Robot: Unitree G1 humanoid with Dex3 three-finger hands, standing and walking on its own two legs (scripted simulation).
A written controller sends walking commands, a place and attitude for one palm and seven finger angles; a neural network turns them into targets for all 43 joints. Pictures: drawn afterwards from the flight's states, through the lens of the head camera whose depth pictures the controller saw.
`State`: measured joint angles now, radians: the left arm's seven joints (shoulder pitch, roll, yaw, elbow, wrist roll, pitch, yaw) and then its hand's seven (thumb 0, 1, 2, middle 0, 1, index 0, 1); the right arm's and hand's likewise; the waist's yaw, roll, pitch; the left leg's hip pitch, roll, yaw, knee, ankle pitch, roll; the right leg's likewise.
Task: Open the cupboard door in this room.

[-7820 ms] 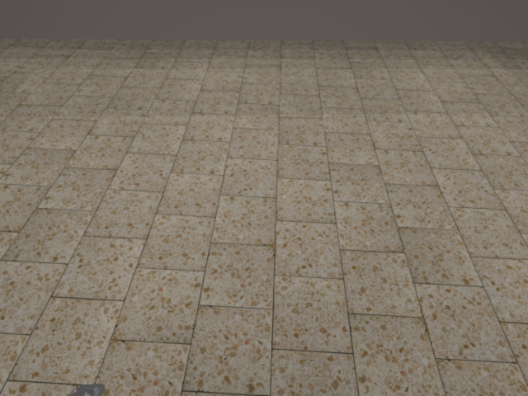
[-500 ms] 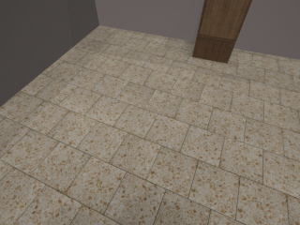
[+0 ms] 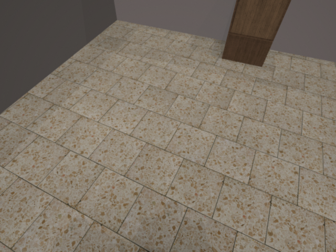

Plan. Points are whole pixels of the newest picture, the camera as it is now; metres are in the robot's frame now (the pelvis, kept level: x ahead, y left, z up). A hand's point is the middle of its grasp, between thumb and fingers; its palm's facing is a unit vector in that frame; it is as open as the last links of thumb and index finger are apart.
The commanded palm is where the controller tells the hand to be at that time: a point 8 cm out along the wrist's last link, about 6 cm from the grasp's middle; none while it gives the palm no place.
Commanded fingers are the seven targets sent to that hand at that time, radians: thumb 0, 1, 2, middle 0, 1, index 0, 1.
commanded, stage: stand and wait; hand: left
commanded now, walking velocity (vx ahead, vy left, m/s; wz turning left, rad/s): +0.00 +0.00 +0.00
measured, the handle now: out of the picture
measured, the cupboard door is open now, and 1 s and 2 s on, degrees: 0 0 0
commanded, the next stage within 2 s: turn or walk to find it in 0.20 s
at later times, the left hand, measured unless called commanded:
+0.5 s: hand out of the picture +0.01 +0.19 -0.19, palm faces +0.15 -0.97 -0.19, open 7.3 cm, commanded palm none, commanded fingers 0.00 0.90 0.90 -0.20 -0.30 -0.20 -0.30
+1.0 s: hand out of the picture -0.02 +0.13 -0.16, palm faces +0.20 -0.95 -0.22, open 7.3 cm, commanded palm none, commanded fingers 0.00 0.90 0.90 -0.20 -0.30 -0.20 -0.30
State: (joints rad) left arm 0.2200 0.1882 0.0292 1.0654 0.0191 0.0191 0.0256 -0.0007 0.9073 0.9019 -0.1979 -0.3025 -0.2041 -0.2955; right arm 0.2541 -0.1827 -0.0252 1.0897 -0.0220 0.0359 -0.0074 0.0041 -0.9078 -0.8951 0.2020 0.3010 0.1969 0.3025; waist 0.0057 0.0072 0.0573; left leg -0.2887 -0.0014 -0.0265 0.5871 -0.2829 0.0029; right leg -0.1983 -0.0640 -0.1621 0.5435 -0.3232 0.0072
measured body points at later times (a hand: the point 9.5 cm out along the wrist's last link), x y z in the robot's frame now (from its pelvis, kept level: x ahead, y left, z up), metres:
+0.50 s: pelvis +0.00 +0.01 -0.01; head +0.02 +0.03 +0.44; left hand +0.00 +0.24 -0.17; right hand +0.05 -0.24 -0.15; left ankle +0.02 +0.10 -0.73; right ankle -0.02 -0.12 -0.73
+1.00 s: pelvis +0.00 -0.05 +0.01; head +0.00 -0.07 +0.46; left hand -0.03 +0.18 -0.14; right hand +0.07 -0.27 -0.16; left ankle +0.00 +0.10 -0.73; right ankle -0.01 -0.15 -0.73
